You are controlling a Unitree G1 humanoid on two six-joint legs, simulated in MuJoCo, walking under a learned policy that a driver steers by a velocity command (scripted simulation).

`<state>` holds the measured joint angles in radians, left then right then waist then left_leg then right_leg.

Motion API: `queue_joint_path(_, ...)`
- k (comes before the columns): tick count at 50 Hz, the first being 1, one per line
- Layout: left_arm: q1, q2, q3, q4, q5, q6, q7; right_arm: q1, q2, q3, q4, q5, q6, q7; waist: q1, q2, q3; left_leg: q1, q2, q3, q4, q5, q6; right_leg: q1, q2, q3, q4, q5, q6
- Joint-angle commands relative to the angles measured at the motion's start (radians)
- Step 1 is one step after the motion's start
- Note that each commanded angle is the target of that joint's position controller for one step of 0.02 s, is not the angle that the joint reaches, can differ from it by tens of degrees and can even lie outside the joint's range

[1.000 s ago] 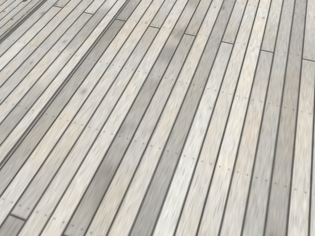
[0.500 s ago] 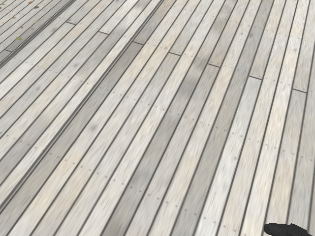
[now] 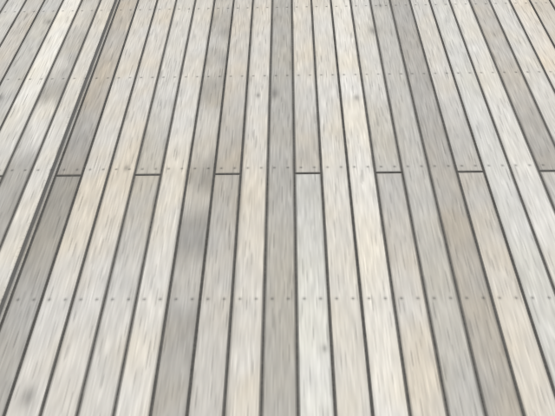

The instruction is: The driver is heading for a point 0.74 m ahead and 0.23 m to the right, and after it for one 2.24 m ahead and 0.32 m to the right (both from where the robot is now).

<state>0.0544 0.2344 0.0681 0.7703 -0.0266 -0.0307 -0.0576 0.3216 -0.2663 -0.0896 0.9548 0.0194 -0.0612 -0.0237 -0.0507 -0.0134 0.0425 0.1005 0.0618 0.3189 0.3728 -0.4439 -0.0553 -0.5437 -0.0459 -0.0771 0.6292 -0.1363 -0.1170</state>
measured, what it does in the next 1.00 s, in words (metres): walks ahead, turning right: right foot, then left foot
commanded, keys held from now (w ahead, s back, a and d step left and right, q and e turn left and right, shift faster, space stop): w+e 1.00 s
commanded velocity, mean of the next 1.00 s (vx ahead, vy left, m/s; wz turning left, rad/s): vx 0.50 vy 0.00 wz -0.59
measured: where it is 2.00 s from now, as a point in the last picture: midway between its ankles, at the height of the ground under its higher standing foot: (424, 204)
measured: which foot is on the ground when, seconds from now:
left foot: down 0.00-0.00, up 0.02-0.50, down 0.52-1.00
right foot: up 0.00-0.00, down 0.02-0.52, up 0.54-1.00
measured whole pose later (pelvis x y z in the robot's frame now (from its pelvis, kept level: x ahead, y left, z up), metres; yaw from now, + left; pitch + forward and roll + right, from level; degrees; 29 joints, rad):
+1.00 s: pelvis +0.52 -0.12 +0.01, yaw -36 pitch +2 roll +2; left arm 0.07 0.27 0.06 0.60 -0.02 -0.02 -0.05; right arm 0.32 -0.31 -0.08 0.86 0.02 -0.07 0.00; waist -0.09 -0.02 0.04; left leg 0.08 0.04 0.25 0.28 -0.38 -0.05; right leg -0.60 -0.06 -0.03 0.64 -0.11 -0.07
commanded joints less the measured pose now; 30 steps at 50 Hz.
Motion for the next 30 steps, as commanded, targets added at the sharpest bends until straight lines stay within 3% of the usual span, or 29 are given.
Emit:
queue_joint_path(1, 0.376, 0.264, 0.111, 0.028, -0.004, 0.003, 0.027, -0.064, -0.18, -0.028, -0.089, -0.006, -0.002, -0.007, 0.241, -0.011, -0.215, -0.315, 0.156, -0.044, 0.61, 0.82, 0.075, 0.599, 0.023, 0.11, -0.086, -0.018, -0.112)
queue_joint_path(2, 0.345, 0.368, 0.121, 0.023, -0.008, -0.005, 0.033, 0.017, -0.019, 0.018, -0.145, -0.039, -0.03, 0.006, 0.106, -0.259, -0.279, -0.754, -0.055, -0.154, 0.948, -0.115, 0.016, 0.881, -0.223, 0.684, -0.193, -0.164, -0.285)
queue_joint_path(3, 0.381, 0.298, 0.095, -0.006, 0.009, -0.022, 0.026, -0.075, -0.084, 0.014, -0.167, 0.005, -0.077, 0.02, 0.166, -0.144, -0.389, -0.868, -0.08, -0.392, 1.055, -0.168, 0.037, 0.938, -0.293, 0.918, -0.345, -0.25, -0.319)
queue_joint_path(4, 0.351, 0.234, 0.077, 0.003, 0.016, -0.036, 0.023, -0.164, -0.121, 0.004, -0.193, 0.039, -0.097, 0.027, 0.173, -0.094, -0.257, -0.96, -0.034, -0.401, 1.037, -0.068, 0.066, 0.872, -0.272, 0.779, -0.359, -0.162, -0.266)
queue_joint_path(5, 0.286, 0.195, 0.065, -0.009, 0.007, -0.044, 0.023, -0.169, -0.118, 0.007, -0.187, 0.025, -0.106, 0.022, 0.13, -0.025, -0.181, -0.925, 0.014, -0.401, 0.952, 0.025, 0.084, 0.73, -0.227, 0.642, -0.347, -0.067, -0.227)
queue_joint_path(6, 0.204, 0.16, 0.055, -0.029, 0.008, -0.046, 0.024, -0.161, -0.127, -0.002, -0.172, -0.004, -0.104, 0.014, 0.084, 0.008, -0.133, -0.844, 0.047, -0.402, 0.864, 0.081, 0.079, 0.584, -0.186, 0.54, -0.351, 0.032, -0.197)
queue_joint_path(7, 0.16, 0.134, 0.044, -0.048, 0.017, -0.047, 0.029, -0.138, -0.139, -0.011, -0.167, -0.014, -0.09, 0.013, 0.05, 0.0, -0.12, -0.767, 0.07, -0.41, 0.813, 0.116, 0.073, 0.491, -0.158, 0.482, -0.373, 0.106, -0.185)
queue_joint_path(9, 0.162, 0.151, 0.046, -0.054, 0.015, -0.051, 0.039, -0.134, -0.121, -0.013, -0.177, -0.024, -0.065, 0.014, 0.028, 0.0, -0.103, -0.712, 0.07, -0.396, 0.729, 0.146, 0.045, 0.404, -0.138, 0.435, -0.404, 0.199, -0.189)
queue_joint_path(12, 0.217, 0.192, 0.055, -0.043, 0.009, -0.052, 0.061, -0.229, -0.089, -0.002, -0.215, -0.035, -0.048, 0.008, 0.049, -0.005, -0.059, -0.74, 0.043, -0.372, 0.546, 0.287, 0.004, 0.351, -0.099, 0.361, -0.421, 0.255, -0.174)
queue_joint_path(16, 0.274, 0.189, 0.053, -0.033, 0.003, -0.04, 0.074, -0.367, -0.059, 0.013, -0.259, -0.025, -0.055, 0.023, 0.105, -0.061, -0.03, -0.673, -0.023, -0.361, 0.249, 0.522, 0.002, 0.314, -0.041, 0.318, -0.403, 0.137, -0.111)
queue_joint_path(19, 0.318, 0.19, 0.053, -0.018, -0.001, -0.034, 0.075, -0.432, -0.073, 0.014, -0.292, -0.012, -0.064, 0.037, 0.131, -0.078, -0.023, -0.64, -0.049, -0.371, 0.158, 0.549, 0.013, 0.35, -0.064, 0.373, -0.366, 0.089, -0.096)
queue_joint_path(23, 0.324, 0.19, 0.055, -0.019, 0.0, -0.018, 0.086, -0.408, -0.118, 0.001, -0.304, -0.009, -0.085, 0.051, 0.104, -0.109, -0.035, -0.589, -0.063, -0.39, 0.088, 0.411, 0.05, 0.46, -0.106, 0.483, -0.248, 0.116, -0.077)
queue_joint_path(24, 0.308, 0.187, 0.054, -0.026, 0.001, -0.015, 0.086, -0.351, -0.13, -0.006, -0.291, -0.009, -0.09, 0.049, 0.073, -0.126, -0.053, -0.516, -0.07, -0.376, 0.066, 0.389, 0.068, 0.461, -0.097, 0.493, -0.207, 0.164, -0.066)
queue_joint_path(25, 0.287, 0.164, 0.046, -0.039, 0.004, -0.014, 0.084, -0.247, -0.157, -0.021, -0.267, -0.017, -0.096, 0.043, 0.018, -0.12, -0.112, -0.356, -0.059, -0.371, 0.039, 0.408, 0.099, 0.434, -0.048, 0.468, -0.104, 0.234, -0.038)
queue_joint_path(26, 0.266, 0.116, 0.026, -0.065, 0.018, -0.018, 0.078, -0.093, -0.207, -0.035, -0.251, -0.036, -0.097, 0.035, -0.054, -0.054, -0.249, -0.091, 0.082, -0.492, 0.08, 0.391, 0.164, 0.312, 0.008, 0.401, 0.145, 0.157, -0.002)
queue_joint_path(27, 0.41, 0.042, 0.005, -0.086, -0.003, -0.028, 0.078, 0.032, -0.289, -0.056, -0.223, -0.05, -0.085, 0.033, -0.012, 0.248, -0.405, 0.292, 0.327, -0.922, 0.034, 0.257, 0.328, -0.054, 0.159, 0.27, 0.495, -0.306, 0.077)
queue_joint_path(28, 0.439, 0.124, 0.01, -0.076, -0.021, -0.032, 0.079, 0.033, -0.216, -0.041, -0.216, -0.022, -0.077, 0.04, -0.01, 0.302, -0.397, 0.303, 0.388, -1.126, -0.041, 0.034, 0.351, -0.217, 0.095, 0.277, 0.663, -0.455, 0.089)
queue_joint_path(29, 0.342, 0.202, 0.03, -0.076, -0.02, -0.026, 0.078, -0.021, -0.134, -0.019, -0.236, -0.016, -0.069, 0.036, -0.035, 0.176, -0.244, 0.173, 0.338, -0.971, -0.064, -0.004, 0.299, -0.264, 0.048, 0.275, 0.712, -0.37, 0.096)
queue_joint_path(30, 0.269, 0.206, 0.033, -0.092, -0.008, -0.02, 0.079, -0.075, -0.109, -0.008, -0.244, -0.023, -0.058, 0.034, -0.025, 0.095, -0.153, 0.033, 0.29, -0.817, -0.077, 0.086, 0.26, -0.238, 0.009, 0.233, 0.697, -0.291, 0.102)
Velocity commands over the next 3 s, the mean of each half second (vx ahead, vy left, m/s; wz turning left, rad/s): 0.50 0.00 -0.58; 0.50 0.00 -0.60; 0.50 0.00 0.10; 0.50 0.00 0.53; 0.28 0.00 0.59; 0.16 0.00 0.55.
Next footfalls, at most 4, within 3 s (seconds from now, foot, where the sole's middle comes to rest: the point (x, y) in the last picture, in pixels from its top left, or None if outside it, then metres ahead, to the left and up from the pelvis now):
0.02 right None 0.17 -0.09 -0.76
0.52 left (267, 398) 0.50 0.05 -0.76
1.04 right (416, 345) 0.61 -0.32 -0.76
1.60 left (381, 221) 0.99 -0.30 -0.76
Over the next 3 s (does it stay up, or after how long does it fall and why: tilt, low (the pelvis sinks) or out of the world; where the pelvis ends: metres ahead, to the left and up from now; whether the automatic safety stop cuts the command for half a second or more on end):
stays up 1.29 -0.46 0.02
